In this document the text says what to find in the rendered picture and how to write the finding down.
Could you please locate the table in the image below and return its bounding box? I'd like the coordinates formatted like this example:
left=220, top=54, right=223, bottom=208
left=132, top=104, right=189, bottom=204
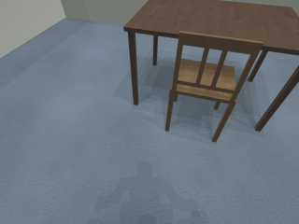
left=123, top=0, right=299, bottom=132

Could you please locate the chair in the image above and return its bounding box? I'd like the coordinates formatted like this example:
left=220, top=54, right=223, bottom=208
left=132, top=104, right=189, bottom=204
left=165, top=31, right=263, bottom=143

